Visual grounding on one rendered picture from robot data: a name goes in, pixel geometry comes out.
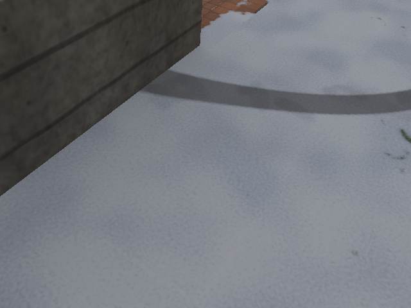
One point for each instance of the stairs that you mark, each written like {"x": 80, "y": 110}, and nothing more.
{"x": 208, "y": 5}

